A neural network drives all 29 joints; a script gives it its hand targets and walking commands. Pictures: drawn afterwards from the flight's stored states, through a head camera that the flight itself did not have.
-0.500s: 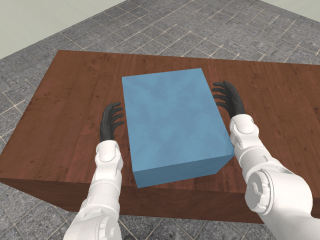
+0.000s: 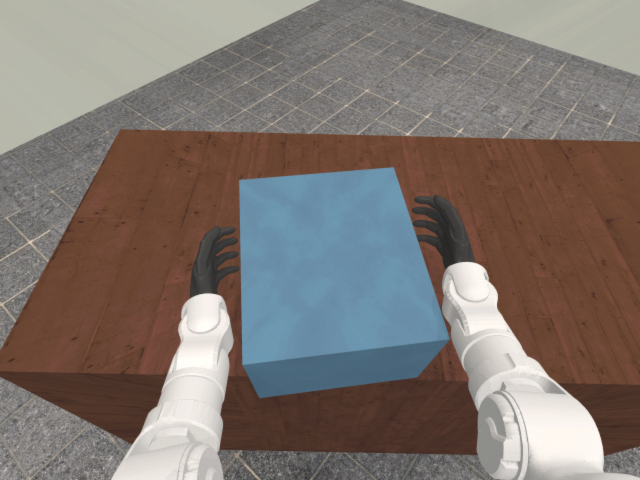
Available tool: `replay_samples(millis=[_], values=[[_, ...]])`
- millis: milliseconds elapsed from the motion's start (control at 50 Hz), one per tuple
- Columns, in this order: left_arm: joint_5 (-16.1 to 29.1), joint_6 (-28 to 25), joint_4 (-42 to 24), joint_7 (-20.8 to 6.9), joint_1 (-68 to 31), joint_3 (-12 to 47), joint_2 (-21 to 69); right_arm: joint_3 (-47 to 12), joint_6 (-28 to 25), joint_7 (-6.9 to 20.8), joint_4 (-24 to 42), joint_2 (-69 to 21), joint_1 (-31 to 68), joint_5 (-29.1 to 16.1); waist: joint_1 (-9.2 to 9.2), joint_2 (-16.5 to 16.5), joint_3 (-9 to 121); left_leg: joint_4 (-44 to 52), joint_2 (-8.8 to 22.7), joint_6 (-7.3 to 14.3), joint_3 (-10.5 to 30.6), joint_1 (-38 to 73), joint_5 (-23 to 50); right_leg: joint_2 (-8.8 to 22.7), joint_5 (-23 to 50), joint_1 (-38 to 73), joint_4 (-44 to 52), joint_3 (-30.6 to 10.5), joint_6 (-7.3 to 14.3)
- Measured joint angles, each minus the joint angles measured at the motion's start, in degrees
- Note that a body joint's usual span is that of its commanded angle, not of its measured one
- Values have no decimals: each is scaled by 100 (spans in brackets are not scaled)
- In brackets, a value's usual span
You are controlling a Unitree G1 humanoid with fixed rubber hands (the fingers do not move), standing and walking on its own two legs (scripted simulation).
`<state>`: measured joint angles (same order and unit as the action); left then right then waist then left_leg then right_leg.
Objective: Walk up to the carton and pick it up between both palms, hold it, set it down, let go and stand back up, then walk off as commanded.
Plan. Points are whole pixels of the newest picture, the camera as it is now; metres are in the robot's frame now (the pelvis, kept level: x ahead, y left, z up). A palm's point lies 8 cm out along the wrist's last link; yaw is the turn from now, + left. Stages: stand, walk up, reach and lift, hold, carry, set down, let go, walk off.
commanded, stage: reach and lift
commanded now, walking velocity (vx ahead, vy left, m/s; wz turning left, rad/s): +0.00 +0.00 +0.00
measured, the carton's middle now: (328, 279) +0.41 +0.02 -0.04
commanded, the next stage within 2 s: none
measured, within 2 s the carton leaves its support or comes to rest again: neither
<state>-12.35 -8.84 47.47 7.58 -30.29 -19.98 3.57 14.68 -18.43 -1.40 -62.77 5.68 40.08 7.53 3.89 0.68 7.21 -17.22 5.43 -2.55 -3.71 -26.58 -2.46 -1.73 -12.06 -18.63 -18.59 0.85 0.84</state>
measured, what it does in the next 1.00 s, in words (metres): stands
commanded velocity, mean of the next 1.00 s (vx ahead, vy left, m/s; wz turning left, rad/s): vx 0.00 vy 0.00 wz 0.00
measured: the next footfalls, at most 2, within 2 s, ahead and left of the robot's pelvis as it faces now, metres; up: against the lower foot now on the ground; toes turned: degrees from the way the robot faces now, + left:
none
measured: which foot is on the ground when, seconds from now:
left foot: down 0.00-1.00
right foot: down 0.00-1.00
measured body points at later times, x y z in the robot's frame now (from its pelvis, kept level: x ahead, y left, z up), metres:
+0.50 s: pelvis -0.02 +0.01 +0.00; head -0.02 +0.03 +0.45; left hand +0.35 +0.20 +0.08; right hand +0.39 -0.14 +0.10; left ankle +0.05 +0.15 -0.74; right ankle -0.05 -0.11 -0.74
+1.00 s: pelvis -0.01 +0.02 +0.01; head -0.04 +0.05 +0.45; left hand +0.34 +0.22 +0.13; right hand +0.37 -0.11 +0.14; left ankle +0.05 +0.15 -0.74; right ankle -0.05 -0.11 -0.74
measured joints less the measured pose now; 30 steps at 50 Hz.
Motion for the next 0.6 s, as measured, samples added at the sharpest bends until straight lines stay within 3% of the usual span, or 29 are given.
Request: replay_samples(millis=[140,320,480,600], values=[[200,183,-40,34,107,221,-172,-142,231,-72,366,-168,-315,-107,-110,-62,-19,6,-68,21,145,171,49,44,14,253,40,149,-23],[-4,610,-349,-72,26,241,-142,139,594,35,668,-231,-379,-40,-153,24,-100,173,-132,64,116,633,133,107,51,657,99,134,-63],[-251,1260,-942,-234,15,222,-78,167,938,86,973,-243,-406,-4,-191,173,-222,355,-155,92,3,1044,183,138,95,990,199,33,-92],[-333,1781,-1598,-334,199,314,-73,-59,1202,-32,1411,-318,-578,-134,-260,240,-361,393,-185,107,7,1257,170,165,105,1238,294,44,-110]])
